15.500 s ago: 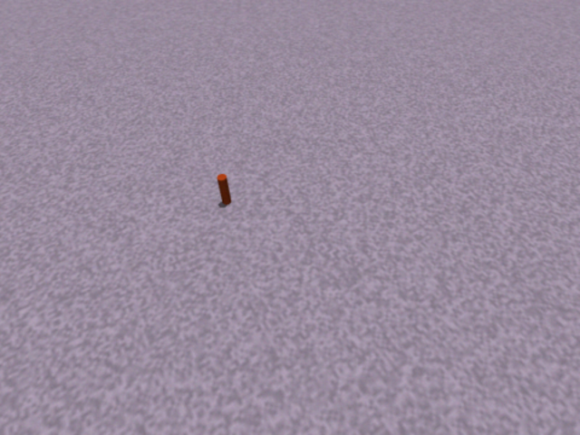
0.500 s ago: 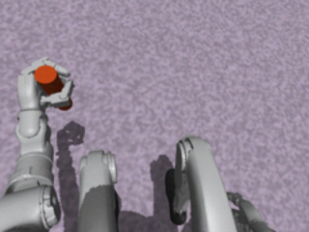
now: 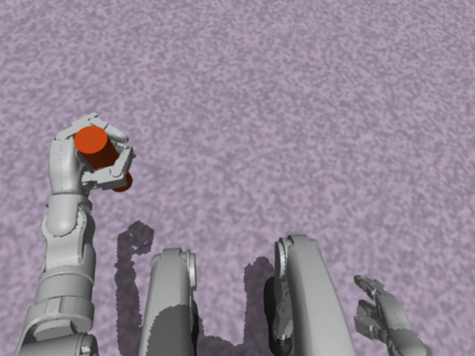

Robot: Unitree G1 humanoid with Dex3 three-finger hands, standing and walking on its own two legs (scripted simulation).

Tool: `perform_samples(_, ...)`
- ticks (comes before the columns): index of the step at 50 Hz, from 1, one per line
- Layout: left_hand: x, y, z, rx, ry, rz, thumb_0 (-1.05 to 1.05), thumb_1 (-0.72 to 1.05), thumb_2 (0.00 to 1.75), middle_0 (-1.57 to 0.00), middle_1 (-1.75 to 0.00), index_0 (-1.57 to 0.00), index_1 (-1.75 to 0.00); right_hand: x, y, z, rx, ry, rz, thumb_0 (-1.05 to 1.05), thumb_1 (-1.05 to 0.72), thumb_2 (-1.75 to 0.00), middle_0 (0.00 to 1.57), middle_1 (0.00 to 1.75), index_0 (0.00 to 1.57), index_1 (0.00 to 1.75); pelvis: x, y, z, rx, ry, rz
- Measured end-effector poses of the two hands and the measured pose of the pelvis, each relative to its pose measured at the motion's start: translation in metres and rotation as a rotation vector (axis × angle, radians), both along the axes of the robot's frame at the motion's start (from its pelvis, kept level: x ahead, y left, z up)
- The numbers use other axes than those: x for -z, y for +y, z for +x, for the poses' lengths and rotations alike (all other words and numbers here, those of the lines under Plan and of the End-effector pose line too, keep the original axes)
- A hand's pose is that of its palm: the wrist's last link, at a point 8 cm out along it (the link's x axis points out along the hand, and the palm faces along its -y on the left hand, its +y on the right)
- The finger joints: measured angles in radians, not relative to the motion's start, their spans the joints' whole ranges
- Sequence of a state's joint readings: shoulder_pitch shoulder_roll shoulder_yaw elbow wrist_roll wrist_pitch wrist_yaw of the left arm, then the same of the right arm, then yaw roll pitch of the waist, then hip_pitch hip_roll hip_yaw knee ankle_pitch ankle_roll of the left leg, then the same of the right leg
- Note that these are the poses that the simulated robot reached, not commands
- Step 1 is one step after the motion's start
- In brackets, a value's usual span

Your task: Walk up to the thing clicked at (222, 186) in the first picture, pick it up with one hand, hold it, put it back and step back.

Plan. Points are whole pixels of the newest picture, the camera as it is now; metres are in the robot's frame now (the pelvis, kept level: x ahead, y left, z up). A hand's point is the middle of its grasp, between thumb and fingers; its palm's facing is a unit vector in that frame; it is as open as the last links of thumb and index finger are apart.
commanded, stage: lift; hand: left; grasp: from the side
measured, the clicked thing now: (108, 163) +0.43 +0.20 -0.03
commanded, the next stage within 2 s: hold in 1.38 s
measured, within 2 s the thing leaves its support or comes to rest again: neither
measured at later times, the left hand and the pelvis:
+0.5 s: hand (56, 100) +0.41 +0.18 +0.17, palm faces +0.05 -1.00 -0.04, open 5.3 cm; pelvis +0.04 +0.00 +0.15, yaw +0 degrees
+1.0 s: hand (5, 19) +0.41 +0.17 +0.26, palm faces +0.05 -1.00 -0.03, open 5.3 cm; pelvis +0.07 +0.00 +0.22, yaw +0 degrees
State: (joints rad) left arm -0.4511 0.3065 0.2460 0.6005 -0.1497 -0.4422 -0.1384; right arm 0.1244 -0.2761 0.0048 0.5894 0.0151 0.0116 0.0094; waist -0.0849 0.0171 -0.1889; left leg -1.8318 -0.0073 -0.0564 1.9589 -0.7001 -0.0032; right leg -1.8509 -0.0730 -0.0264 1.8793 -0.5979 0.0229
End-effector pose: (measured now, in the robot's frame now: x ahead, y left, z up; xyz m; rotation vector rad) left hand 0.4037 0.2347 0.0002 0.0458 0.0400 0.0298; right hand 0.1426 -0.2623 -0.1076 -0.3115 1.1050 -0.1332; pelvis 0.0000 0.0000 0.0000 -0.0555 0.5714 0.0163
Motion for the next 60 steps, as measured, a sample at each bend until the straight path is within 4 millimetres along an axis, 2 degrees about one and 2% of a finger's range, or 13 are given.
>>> perform_samples(13, -0.108, -0.004, -0.016, -0.028, 0.015, 0.015, 0.04, 0.18, 1.1, -0.98, -1.14, -1.02, -1.11, -0.083, 0.013, 0.024, 0.05, -0.081, 0.042, 0.0, -0.9, -0.89, 0.2, 0.3, 0.2, 0.3, -0.084, 0.0, 0.02, 0.003, -0.08, 0.006)
perform_samples(24, -0.174, -0.005, -0.021, -0.025, 0.026, -0.002, 0.04, 0.18, 1.11, -0.98, -1.14, -1.02, -1.11, -0.155, 0.014, 0.035, 0.047, -0.133, 0.037, 0.0, -0.9, -0.89, 0.2, 0.3, 0.2, 0.3, -0.147, 0.0, 0.037, 0.003, -0.17, 0.008)
perform_samples(33, -0.209, -0.006, -0.022, -0.024, 0.02, -0.012, 0.04, 0.17, 1.11, -0.98, -1.14, -1.02, -1.11, -0.19, 0.013, 0.037, 0.044, -0.131, 0.033, 0.0, -0.9, -0.89, 0.2, 0.3, 0.2, 0.3, -0.18, 0.0, 0.049, 0.003, -0.229, 0.011)
perform_samples(47, -0.252, -0.009, -0.017, -0.027, 0.011, -0.012, 0.04, 0.17, 1.11, -0.98, -1.14, -1.03, -1.11, -0.222, 0.021, 0.043, 0.046, -0.126, 0.055, 0.01, -0.9, -0.89, 0.2, 0.3, 0.2, 0.3, -0.215, -0.001, 0.064, 0.005, -0.305, 0.02)
perform_samples(60, -0.272, -0.015, -0.015, -0.012, 0.015, -0.028, 0.04, 0.17, 1.11, -0.98, -1.14, -1.02, -1.11, -0.242, 0.013, 0.046, 0.059, -0.131, 0.05, 0.01, -0.89, -0.89, 0.2, 0.3, 0.2, 0.3, -0.235, -0.005, 0.072, 0.008, -0.358, 0.028)
